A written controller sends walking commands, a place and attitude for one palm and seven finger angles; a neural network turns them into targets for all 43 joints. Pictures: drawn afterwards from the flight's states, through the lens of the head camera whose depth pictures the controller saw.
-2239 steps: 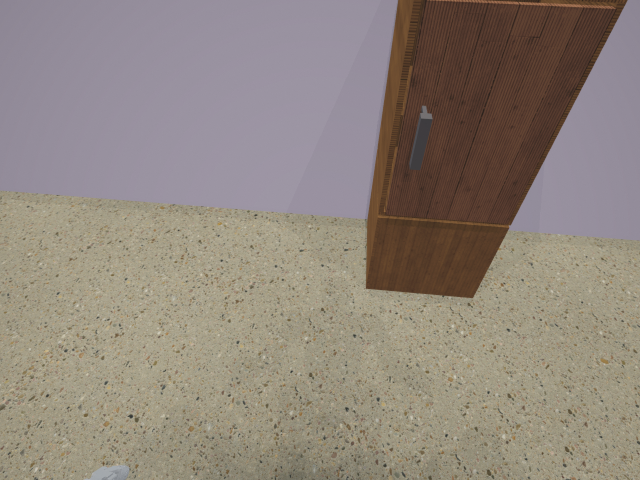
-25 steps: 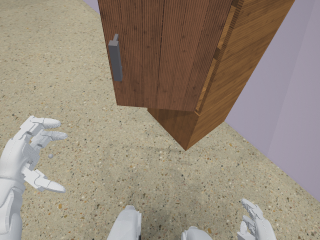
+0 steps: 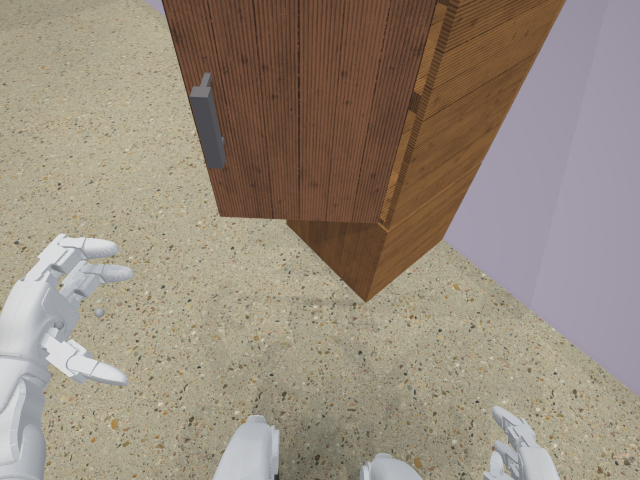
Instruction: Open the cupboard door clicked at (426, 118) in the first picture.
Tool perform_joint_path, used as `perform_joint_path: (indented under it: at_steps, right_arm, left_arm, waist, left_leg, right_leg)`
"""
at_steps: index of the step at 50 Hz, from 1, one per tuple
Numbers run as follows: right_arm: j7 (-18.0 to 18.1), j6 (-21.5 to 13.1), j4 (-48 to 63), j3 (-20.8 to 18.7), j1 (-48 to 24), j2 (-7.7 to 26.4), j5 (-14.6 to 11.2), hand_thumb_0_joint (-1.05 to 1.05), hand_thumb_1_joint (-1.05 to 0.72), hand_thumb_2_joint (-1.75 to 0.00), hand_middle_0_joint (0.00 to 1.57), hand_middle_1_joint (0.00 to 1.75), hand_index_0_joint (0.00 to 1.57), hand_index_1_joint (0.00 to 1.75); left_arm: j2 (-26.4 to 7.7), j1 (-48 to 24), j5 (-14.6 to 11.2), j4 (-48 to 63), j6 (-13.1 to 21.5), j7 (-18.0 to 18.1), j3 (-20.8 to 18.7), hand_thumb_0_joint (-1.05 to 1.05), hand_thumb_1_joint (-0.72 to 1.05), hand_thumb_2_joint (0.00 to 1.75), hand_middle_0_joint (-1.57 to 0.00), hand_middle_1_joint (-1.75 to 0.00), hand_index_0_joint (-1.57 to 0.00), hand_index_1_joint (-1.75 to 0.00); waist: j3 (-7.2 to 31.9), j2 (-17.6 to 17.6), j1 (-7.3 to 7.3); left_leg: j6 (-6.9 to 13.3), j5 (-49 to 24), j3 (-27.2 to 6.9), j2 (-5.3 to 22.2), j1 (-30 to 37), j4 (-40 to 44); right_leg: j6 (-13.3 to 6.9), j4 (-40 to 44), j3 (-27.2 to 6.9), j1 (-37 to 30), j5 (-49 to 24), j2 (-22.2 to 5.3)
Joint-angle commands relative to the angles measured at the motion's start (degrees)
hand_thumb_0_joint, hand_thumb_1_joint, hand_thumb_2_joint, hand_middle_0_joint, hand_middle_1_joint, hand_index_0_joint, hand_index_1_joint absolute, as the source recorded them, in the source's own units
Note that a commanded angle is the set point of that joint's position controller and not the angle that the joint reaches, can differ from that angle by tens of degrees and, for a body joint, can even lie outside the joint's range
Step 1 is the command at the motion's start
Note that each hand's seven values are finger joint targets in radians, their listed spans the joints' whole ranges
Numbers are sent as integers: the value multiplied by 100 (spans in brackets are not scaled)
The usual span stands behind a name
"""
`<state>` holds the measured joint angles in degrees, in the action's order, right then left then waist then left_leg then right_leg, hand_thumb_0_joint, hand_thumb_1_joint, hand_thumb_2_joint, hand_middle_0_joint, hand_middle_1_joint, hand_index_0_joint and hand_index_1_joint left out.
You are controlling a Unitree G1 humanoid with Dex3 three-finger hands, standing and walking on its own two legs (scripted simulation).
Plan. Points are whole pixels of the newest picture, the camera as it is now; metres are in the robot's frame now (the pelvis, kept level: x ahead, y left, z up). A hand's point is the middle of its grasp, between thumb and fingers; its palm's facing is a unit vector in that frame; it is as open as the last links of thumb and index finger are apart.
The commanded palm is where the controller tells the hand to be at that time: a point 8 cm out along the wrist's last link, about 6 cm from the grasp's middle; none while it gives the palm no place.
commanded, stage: raise the hand with hooked fingers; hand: left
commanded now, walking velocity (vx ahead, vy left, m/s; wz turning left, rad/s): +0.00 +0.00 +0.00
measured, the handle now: (212, 121) +0.64 +0.22 +0.04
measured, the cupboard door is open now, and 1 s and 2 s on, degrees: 48 48 48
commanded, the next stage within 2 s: move the hooked fingers beside the handle in 0.06 s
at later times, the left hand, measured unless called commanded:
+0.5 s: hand (120, 262) +0.35 +0.27 +0.06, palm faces -0.01 -1.00 -0.01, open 14.0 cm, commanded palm +0.33 +0.32 +0.06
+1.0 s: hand (146, 203) +0.44 +0.27 +0.06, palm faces +0.01 -1.00 -0.02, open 14.0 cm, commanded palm +0.43 +0.31 +0.05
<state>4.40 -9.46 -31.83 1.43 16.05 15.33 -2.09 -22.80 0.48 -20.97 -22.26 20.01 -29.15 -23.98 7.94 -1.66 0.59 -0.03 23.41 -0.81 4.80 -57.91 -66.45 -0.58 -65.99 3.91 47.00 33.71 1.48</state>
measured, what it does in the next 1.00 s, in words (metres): stands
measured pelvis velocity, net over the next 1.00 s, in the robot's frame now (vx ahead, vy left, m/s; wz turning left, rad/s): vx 0.00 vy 0.01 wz -0.02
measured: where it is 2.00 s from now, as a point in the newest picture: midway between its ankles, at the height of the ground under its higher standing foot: outside the picture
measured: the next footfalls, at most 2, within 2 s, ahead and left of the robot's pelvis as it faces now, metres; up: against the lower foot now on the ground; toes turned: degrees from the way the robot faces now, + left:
none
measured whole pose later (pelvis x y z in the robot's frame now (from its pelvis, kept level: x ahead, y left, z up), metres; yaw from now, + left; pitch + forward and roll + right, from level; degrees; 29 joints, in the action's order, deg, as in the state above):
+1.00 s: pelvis +0.00 +0.01 -0.01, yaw -1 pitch +20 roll -4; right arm 3.8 -2.2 -37.0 1.4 19.1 15.6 -1.0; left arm -30.5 -37.4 -10.7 -56.3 22.9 -25.1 -26.2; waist 7.7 -1.5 5.0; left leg 0.9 23.9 -0.5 5.1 -66.3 -69.6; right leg 0.3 -68.7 3.3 55.3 33.7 1.7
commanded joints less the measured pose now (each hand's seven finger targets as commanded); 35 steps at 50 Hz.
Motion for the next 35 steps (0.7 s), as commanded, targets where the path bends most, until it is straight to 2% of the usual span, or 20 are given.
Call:
perform_joint_path:
  at_steps: [1,4,5,6,8,9,11,12,13,14,15,17,20,22,24,25,27,31,32,35]
  right_arm:
    - [63,-301,782,-353,-49,874,-5,0,-90,-90,20,30,20,30]
    - [64,-266,774,-363,-53,890,-8,0,-90,-90,20,30,20,30]
    - [65,-258,786,-359,-60,894,-6,0,-90,-90,20,30,20,30]
    - [67,-270,788,-350,-39,892,-6,0,-90,-90,20,30,20,30]
    - [65,-269,795,-362,-73,893,-2,0,-90,-90,20,30,20,30]
    - [72,-277,778,-367,-75,904,-2,0,-90,-90,20,30,20,30]
    - [103,-286,701,-346,-28,919,10,0,-90,-90,20,30,20,30]
    - [114,-293,635,-342,-54,923,16,0,-90,-90,20,30,20,30]
    - [123,-292,593,-343,-36,925,17,0,-90,-90,20,30,20,30]
    - [134,-297,577,-347,-37,929,19,0,-90,-90,20,30,20,30]
    - [147,-279,539,-340,-18,952,27,0,-90,-90,20,30,20,30]
    - [161,-264,487,-331,-6,966,34,0,-90,-90,20,30,20,30]
    - [144,-201,478,-335,35,968,24,0,-90,-90,20,30,20,30]
    - [121,-154,462,-341,86,981,30,0,-90,-90,20,30,20,30]
    - [97,-79,437,-333,127,982,35,0,-90,-90,20,30,20,30]
    - [87,-39,437,-350,162,992,35,0,-90,-90,20,30,20,30]
    - [63,19,430,-336,214,991,50,0,-90,-90,20,30,20,30]
    - [20,146,377,-363,370,997,68,0,-90,-90,20,30,20,30]
    - [14,177,339,-373,384,1020,58,0,-90,-90,20,30,20,30]
    - [-13,243,263,-395,472,1015,67,0,-90,-90,20,30,20,30]
  left_arm:
    - [-1430,-994,-253,1050,316,41,-581,0,-50,30,-30,-120,-30,-120]
    - [-1347,-1001,-240,836,285,1,-530,0,-50,30,-30,-120,-30,-120]
    - [-1307,-1007,-237,771,274,-26,-495,0,-50,30,-30,-120,-30,-120]
    - [-1289,-1087,-253,807,294,-55,-453,0,-50,30,-30,-120,-30,-120]
    - [-1356,-1111,-211,920,328,-71,-476,0,-50,30,-30,-120,-30,-120]
    - [-1363,-1328,-182,1012,359,-70,-429,0,-50,30,-30,-120,-30,-120]
    - [-1396,-1788,-143,931,395,-15,-384,0,-50,30,-30,-120,-30,-120]
    - [-1430,-2113,-97,877,415,18,-370,0,-50,30,-30,-120,-30,-120]
    - [-1381,-2266,-68,762,429,41,-320,0,-50,30,-30,-120,-30,-120]
    - [-1332,-2361,-46,714,431,59,-270,0,-50,30,-30,-120,-30,-120]
    - [-1448,-2497,-8,529,407,85,-348,0,-50,30,-30,-120,-30,-120]
    - [-1618,-2747,70,370,389,104,-413,0,-50,30,-30,-120,-30,-120]
    - [-1460,-3114,210,211,262,146,-160,0,-50,30,-30,-120,-30,-120]
    - [-1660,-3084,256,-21,187,207,-345,0,-50,30,-30,-120,-30,-120]
    - [-1653,-3412,320,-201,139,288,-293,0,-50,30,-30,-120,-30,-120]
    - [-1739,-3383,344,-328,125,334,-399,0,-50,30,-30,-120,-30,-120]
    - [-1906,-3444,382,-590,141,401,-559,0,-50,30,-30,-120,-30,-120]
    - [-1930,-3826,430,-990,286,422,-585,0,-50,30,-30,-120,-30,-120]
    - [-2012,-3992,483,-1044,349,413,-579,0,-50,30,-30,-120,-30,-120]
    - [-1890,-4439,552,-1198,491,345,-388,0,-50,30,-30,-120,-30,-120]
  waist:
    - [1403,-339,-38]
    - [1398,-124,-21]
    - [1349,-248,-26]
    - [1392,-145,2]
    - [1541,-339,-45]
    - [1597,-451,-6]
    - [1530,-344,104]
    - [1512,-504,124]
    - [1482,-465,154]
    - [1497,-541,157]
    - [1468,-451,162]
    - [1651,-578,108]
    - [1802,-727,137]
    - [1929,-726,66]
    - [1857,-628,115]
    - [1863,-563,95]
    - [1888,-485,66]
    - [1913,-346,148]
    - [1930,-441,176]
    - [2021,-665,258]
  left_leg:
    - [196,-740,-66,-296,1859,817]
    - [182,-687,-69,-281,1806,813]
    - [182,-684,-59,-291,1799,805]
    - [198,-698,-73,-295,1771,764]
    - [183,-777,-79,-289,1957,807]
    - [178,-792,-101,-284,2056,815]
    - [194,-717,-162,-265,2009,765]
    - [174,-643,-188,-249,2059,763]
    - [156,-515,-235,-238,2093,805]
    - [154,-436,-242,-239,2123,813]
    - [151,-348,-256,-229,2070,823]
    - [140,-401,-270,-225,2146,816]
    - [122,-422,-333,-210,2425,926]
    - [111,-510,-323,-203,2420,922]
    - [110,-458,-361,-198,2391,946]
    - [112,-502,-341,-192,2366,946]
    - [128,-631,-276,-200,2190,876]
    - [151,-785,-234,-209,2056,758]
    - [139,-790,-230,-186,2106,756]
    - [126,-798,-268,-180,2264,718]
  right_leg:
    - [-38,1263,-354,75,-1234,170]
    - [-22,1253,-327,106,-1208,160]
    - [-30,1258,-335,154,-1214,156]
    - [-35,1235,-341,122,-1211,169]
    - [-47,1199,-304,137,-1310,157]
    - [-57,1143,-249,229,-1329,166]
    - [-66,1100,-223,397,-1235,201]
    - [-75,1078,-206,535,-1140,185]
    - [-85,1073,-170,610,-998,185]
    - [-90,1082,-172,673,-924,176]
    - [-94,1089,-163,680,-847,173]
    - [-117,1056,-172,663,-857,166]
    - [-122,1044,-100,768,-903,157]
    - [-129,1042,-101,694,-956,161]
    - [-121,1043,-73,755,-937,158]
    - [-120,1053,-78,724,-964,167]
    - [-119,1024,-92,618,-1066,173]
    - [-113,983,-116,599,-1227,202]
    - [-104,974,-126,692,-1222,196]
    - [-115,934,-116,892,-1179,194]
